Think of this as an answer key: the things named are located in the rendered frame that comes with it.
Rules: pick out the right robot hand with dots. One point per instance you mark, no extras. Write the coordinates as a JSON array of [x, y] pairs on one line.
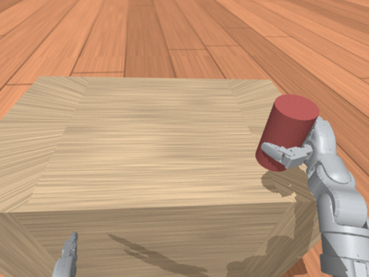
[[320, 140]]

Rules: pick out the can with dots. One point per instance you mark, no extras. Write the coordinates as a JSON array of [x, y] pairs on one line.
[[289, 122]]

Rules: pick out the left robot hand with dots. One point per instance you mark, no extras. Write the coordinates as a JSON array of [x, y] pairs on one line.
[[66, 265]]

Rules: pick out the right robot arm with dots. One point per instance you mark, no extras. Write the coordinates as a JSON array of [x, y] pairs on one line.
[[343, 218]]

